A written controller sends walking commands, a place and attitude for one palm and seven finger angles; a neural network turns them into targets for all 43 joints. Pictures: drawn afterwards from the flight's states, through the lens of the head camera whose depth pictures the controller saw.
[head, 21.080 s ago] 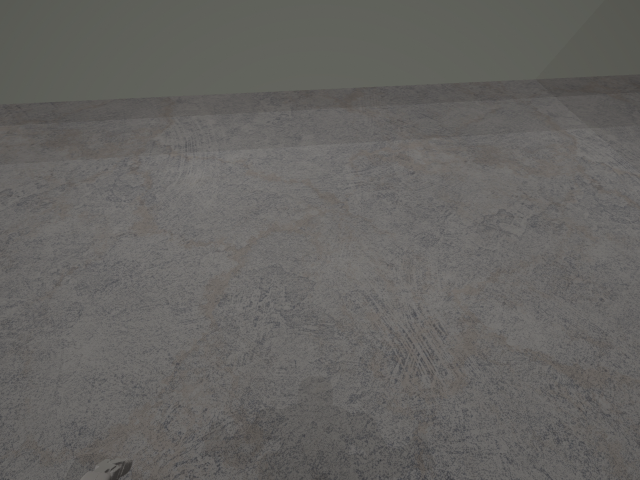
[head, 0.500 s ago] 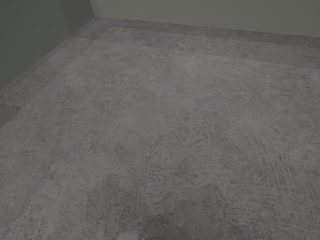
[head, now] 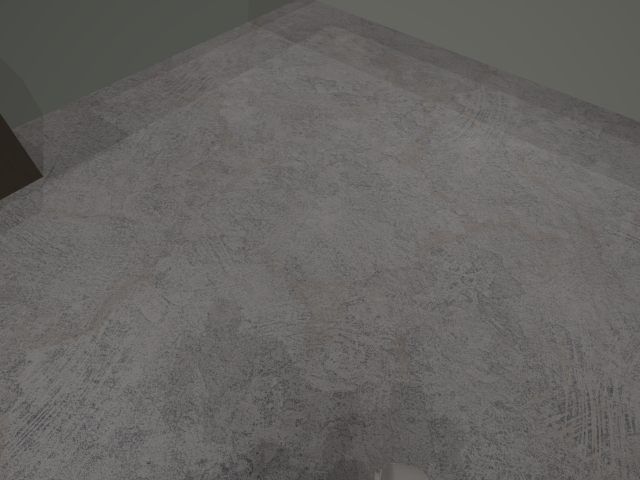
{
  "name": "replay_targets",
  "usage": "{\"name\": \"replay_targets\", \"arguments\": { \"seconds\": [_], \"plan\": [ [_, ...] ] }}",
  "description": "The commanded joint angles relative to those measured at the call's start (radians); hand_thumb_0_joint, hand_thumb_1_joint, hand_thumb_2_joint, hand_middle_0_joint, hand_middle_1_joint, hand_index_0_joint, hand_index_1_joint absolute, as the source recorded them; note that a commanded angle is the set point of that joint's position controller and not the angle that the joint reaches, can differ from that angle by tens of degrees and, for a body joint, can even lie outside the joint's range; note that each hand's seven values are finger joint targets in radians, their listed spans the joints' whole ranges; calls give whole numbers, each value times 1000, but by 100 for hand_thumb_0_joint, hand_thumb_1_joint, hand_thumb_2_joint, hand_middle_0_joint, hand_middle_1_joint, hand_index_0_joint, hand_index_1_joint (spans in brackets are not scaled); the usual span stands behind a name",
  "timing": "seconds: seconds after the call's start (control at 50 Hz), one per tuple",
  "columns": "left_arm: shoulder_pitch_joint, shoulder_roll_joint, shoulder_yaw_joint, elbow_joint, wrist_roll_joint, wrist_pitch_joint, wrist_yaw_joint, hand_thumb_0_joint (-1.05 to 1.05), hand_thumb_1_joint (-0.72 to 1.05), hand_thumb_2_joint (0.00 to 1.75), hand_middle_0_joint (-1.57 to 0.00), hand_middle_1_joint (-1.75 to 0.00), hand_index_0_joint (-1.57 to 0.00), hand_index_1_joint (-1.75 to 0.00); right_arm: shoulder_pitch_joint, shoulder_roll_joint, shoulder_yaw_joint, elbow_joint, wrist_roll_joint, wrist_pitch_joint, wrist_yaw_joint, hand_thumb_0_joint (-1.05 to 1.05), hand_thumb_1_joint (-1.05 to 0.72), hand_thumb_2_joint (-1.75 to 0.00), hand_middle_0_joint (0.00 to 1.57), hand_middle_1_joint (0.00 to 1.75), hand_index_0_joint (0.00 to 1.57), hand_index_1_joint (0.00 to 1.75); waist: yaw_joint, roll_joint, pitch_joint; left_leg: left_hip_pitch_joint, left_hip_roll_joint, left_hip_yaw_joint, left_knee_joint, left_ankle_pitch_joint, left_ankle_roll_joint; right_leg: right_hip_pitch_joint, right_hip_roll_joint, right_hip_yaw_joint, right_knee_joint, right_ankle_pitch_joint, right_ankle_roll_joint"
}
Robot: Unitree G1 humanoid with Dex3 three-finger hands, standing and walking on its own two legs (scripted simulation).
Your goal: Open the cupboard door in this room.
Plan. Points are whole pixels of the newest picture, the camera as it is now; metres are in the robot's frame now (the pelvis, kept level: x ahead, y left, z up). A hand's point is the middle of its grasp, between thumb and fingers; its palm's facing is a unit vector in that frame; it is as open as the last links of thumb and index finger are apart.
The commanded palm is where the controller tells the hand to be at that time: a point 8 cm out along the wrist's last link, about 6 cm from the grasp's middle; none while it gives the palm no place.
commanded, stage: turn or walk to find it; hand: left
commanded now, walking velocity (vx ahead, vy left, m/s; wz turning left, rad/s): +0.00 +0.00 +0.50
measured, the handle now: out of the picture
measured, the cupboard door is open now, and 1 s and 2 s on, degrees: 0 0 0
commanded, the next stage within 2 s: none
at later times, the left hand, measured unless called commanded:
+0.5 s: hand out of the picture +0.04 +0.14 -0.14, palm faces +0.25 -0.93 -0.28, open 7.4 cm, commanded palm none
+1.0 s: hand out of the picture -0.11 +0.21 -0.18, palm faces +0.53 -0.81 -0.24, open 7.4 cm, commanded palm none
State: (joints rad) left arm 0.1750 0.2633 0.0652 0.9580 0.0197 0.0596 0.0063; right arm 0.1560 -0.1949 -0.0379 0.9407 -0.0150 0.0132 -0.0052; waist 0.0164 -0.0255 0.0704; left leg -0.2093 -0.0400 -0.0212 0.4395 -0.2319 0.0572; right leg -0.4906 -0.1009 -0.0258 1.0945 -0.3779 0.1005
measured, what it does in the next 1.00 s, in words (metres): steps on the spot, turning left: right foot, then left foot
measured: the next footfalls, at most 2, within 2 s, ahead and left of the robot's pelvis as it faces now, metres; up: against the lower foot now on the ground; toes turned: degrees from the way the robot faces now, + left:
right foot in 0.26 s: +0.05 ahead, -0.15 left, +0.00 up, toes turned +5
left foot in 0.76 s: -0.05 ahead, +0.09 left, +0.00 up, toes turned +29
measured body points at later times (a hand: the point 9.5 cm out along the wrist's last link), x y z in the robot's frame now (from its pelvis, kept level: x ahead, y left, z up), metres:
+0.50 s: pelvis -0.01 -0.06 +0.00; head +0.03 -0.10 +0.44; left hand +0.02 +0.19 -0.12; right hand +0.08 -0.32 -0.17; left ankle -0.08 +0.09 -0.64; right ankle +0.01 -0.16 -0.74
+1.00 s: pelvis -0.04 -0.01 +0.00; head -0.03 +0.04 +0.45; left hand -0.14 +0.25 -0.16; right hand +0.17 -0.17 -0.13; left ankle -0.08 +0.07 -0.74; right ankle +0.02 -0.17 -0.65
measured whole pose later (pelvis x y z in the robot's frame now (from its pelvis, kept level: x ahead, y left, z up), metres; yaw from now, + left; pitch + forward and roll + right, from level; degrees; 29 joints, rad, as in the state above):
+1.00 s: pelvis -0.04 -0.01 +0.00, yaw +30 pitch +0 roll -2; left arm 0.19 0.27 0.07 0.97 0.02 0.06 0.01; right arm 0.14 -0.20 -0.04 0.93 -0.01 0.01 0.00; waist 0.03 -0.03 0.08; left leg -0.21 -0.02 0.00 0.46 -0.24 0.06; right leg -0.49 -0.11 -0.03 1.14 -0.38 0.09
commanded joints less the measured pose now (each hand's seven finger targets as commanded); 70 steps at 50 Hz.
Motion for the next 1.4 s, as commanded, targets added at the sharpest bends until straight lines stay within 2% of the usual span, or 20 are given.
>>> {"name": "replay_targets", "arguments": {
  "seconds": [0.0,0.2,0.22,0.24,0.26,0.28,0.38,0.62,0.72,0.76,0.78,0.86,0.94,1.12,1.2,1.26,1.28,1.3,1.32,1.38],
  "plan": [
    [-65,67,10,-96,-6,-28,11,0,90,90,-20,-30,-20,-30,99,-208,-63,-36,-5,-8,-12,0,-90,-90,20,30,20,30,-53,143,-93,160,274,-280,-82,510,117,-79,6,24,-67,-31,5],
    [6,59,8,-105,-19,-50,17,0,90,90,-20,-30,-20,-30,58,-197,-76,-51,-5,7,-8,0,-90,-90,20,30,20,30,1,151,-142,-49,183,-362,38,419,64,309,77,-4,-611,128,-31],
    [50,91,14,-97,-15,-62,20,0,90,90,-20,-30,-20,-30,64,-172,-73,-55,2,5,-4,0,-90,-90,20,30,20,30,19,64,-175,-136,130,-321,96,264,12,453,14,38,-740,230,-41],
    [79,173,30,-93,0,-72,29,0,90,90,-20,-30,-20,-30,84,-110,-65,-67,11,1,3,0,-90,-90,20,30,20,30,26,-179,-204,-322,12,-165,277,-73,-59,608,-225,254,-785,294,-116],
    [86,206,35,-100,1,-70,30,0,90,90,-20,-30,-20,-30,56,-123,-69,-87,4,6,-1,0,-90,-90,20,30,20,30,38,-247,-160,-378,-49,-69,485,-377,-91,504,-393,399,-792,426,-234],
    [54,184,27,-113,-3,-64,31,0,90,90,-20,-30,-20,-30,66,-142,-77,-77,-2,17,2,0,-90,-90,20,30,20,30,15,-139,-123,-353,-10,-94,638,-350,-85,393,-380,314,-789,394,-270],
    [-51,79,8,-137,-6,-75,26,0,90,90,-20,-30,-20,-30,127,-117,-71,-8,-9,45,22,0,-90,-90,20,30,20,30,-47,-142,-32,-360,48,-48,809,-135,-118,315,-199,57,-782,355,-193],
    [113,152,36,-68,13,-62,21,0,90,90,-20,-30,-20,-30,-48,-93,-41,-52,5,32,23,0,-90,-90,20,30,20,30,35,-197,-69,-236,72,79,391,-235,-126,420,-264,-36,-695,558,-234],
    [74,153,40,-64,-3,-47,16,0,90,90,-20,-30,-20,-30,64,-146,-48,-33,5,4,22,0,-90,-90,20,30,20,30,-44,-58,-153,91,81,81,-29,71,-92,285,-231,-141,-456,427,-127],
    [33,45,6,-122,-7,-32,13,0,90,90,-20,-30,-20,-30,160,-325,-90,-20,1,-1,9,0,-90,-90,20,30,20,30,-94,346,-171,251,448,-373,-97,641,92,-86,-25,-123,-97,-314,-15],
    [11,73,11,-123,-4,-24,16,0,90,90,-20,-30,-20,-30,159,-316,-85,-9,-2,7,7,0,-90,-90,20,30,20,30,-91,239,-157,204,470,-306,-75,583,140,-63,-45,-61,-13,-285,-33],
    [3,79,23,-69,-3,-22,3,0,90,90,-20,-30,-20,-30,23,-223,-53,-45,-5,-4,-14,0,-90,-90,20,30,20,30,-31,205,-73,125,281,-187,-88,529,64,-91,-26,-1,72,-45,-19],
    [24,82,20,-54,-2,-24,4,0,90,90,-20,-30,-20,-30,47,-213,-53,-50,2,-13,-12,0,-90,-90,20,30,20,30,-22,140,-102,150,253,-164,-97,527,64,-73,-13,6,70,22,1],
    [-132,70,12,-130,3,-54,-23,0,90,90,-20,-30,-20,-30,165,-211,-67,-28,-11,-30,-3,0,-90,-90,20,30,20,30,-77,165,-31,123,279,-409,-216,-124,142,-129,0,20,-159,-19,-4],
    [-142,51,7,-149,-1,-69,-31,0,90,90,-20,-30,-20,-30,169,-209,-68,-22,-13,-34,-3,0,-90,-90,20,30,20,30,-71,184,-41,55,248,-440,-192,-145,138,1,34,-3,-348,-46,-17],
    [16,46,15,-102,-2,-81,-34,0,90,90,-20,-30,-20,-30,107,-199,-68,-27,-11,-31,-4,0,-90,-90,20,30,20,30,13,148,-86,-143,176,-377,-73,-150,90,345,84,-46,-581,47,-27],
    [116,81,27,-69,0,-90,-28,0,90,90,-20,-30,-20,-30,88,-170,-64,-28,-6,-32,-3,0,-90,-90,20,30,20,30,65,53,-110,-300,106,-323,50,-225,46,553,43,-13,-699,87,-35],
    [215,186,45,-47,14,-102,-12,0,90,90,-20,-30,-20,-30,108,-93,-50,-37,6,-37,2,0,-90,-90,20,30,20,30,102,-232,-173,-513,-10,-146,349,-323,-24,766,-224,263,-832,-144,-98],
    [240,217,46,-50,1,-96,-1,0,90,90,-20,-30,-20,-30,52,-104,-50,-73,-4,-42,6,0,-90,-90,20,30,20,30,116,-292,-104,-597,-13,-67,537,-354,-49,645,-403,511,-946,-296,-162],
    [87,142,31,-75,-5,-116,2,0,90,90,-20,-30,-20,-30,91,-117,-68,-28,-18,-17,30,0,-90,-90,20,30,20,30,11,-163,40,-539,83,-68,760,-137,-59,344,-343,390,-1004,-369,-143]
  ]
}}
